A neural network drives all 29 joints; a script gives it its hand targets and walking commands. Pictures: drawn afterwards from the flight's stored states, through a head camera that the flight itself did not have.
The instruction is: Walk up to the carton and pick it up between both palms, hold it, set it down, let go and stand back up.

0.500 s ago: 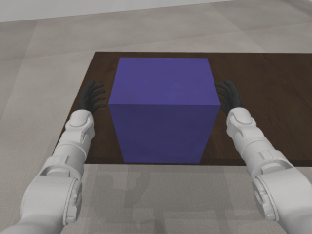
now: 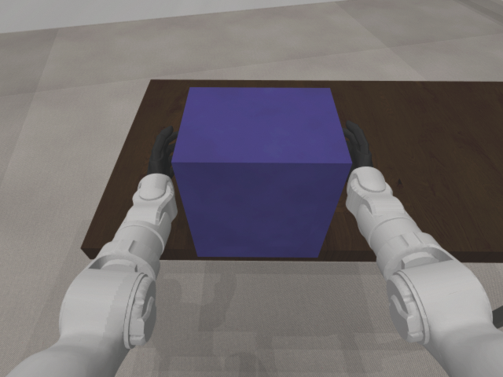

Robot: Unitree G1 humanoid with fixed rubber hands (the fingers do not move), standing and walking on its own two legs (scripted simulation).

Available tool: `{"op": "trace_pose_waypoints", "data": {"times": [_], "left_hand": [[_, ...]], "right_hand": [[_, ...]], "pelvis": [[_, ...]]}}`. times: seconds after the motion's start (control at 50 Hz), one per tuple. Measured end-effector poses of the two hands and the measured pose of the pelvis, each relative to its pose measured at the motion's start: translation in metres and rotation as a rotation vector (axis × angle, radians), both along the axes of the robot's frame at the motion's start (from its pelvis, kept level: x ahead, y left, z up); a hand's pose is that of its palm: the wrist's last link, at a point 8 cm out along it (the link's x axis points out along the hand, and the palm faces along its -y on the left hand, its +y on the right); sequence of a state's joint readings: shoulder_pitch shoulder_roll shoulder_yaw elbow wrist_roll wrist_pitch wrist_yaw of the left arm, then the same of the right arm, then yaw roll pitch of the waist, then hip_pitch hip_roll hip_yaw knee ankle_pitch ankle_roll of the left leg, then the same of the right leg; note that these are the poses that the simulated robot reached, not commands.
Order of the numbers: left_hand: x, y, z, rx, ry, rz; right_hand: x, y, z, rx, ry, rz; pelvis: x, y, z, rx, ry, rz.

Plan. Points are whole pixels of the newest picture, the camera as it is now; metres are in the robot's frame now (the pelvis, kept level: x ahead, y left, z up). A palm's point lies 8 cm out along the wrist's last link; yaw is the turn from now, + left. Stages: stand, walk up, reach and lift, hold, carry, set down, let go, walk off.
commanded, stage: reach and lift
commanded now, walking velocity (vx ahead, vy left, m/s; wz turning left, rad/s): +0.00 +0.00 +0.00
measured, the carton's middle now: (258, 178) +0.45 +0.01 +0.06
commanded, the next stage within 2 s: none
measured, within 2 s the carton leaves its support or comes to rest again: leaves its support in 1.46 s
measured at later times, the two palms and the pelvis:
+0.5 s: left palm (161, 173) +0.43 +0.17 +0.10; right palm (357, 168) +0.44 -0.16 +0.10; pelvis +0.00 +0.00 +0.00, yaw +0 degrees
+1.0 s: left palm (158, 177) +0.42 +0.17 +0.10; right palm (357, 175) +0.42 -0.15 +0.10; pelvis +0.03 +0.01 +0.01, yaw +1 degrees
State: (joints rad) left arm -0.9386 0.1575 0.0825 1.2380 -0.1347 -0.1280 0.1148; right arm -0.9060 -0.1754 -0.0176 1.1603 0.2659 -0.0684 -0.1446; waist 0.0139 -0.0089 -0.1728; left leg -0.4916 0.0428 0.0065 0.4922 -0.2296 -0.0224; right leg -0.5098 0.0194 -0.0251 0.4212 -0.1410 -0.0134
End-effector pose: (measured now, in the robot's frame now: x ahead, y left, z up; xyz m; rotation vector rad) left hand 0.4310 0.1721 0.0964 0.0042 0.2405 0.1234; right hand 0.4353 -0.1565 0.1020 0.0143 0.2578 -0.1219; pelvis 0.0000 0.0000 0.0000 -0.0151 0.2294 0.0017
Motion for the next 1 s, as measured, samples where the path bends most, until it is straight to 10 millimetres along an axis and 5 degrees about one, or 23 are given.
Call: {"op": "trace_pose_waypoints", "data": {"times": [0.62,1.0], "left_hand": [[-0.002,-0.001,0.003,-0.005,-0.037,0.002],[-0.012,0.002,0.005,-0.019,-0.024,-0.004]], "right_hand": [[-0.003,0.002,0.002,-0.036,-0.026,-0.013],[-0.017,0.006,0.0,-0.092,-0.094,-0.015]], "pelvis": [[0.006,0.004,0.006,0.001,-0.059,0.013],[0.029,0.011,0.014,0.0,-0.216,0.015]]}}
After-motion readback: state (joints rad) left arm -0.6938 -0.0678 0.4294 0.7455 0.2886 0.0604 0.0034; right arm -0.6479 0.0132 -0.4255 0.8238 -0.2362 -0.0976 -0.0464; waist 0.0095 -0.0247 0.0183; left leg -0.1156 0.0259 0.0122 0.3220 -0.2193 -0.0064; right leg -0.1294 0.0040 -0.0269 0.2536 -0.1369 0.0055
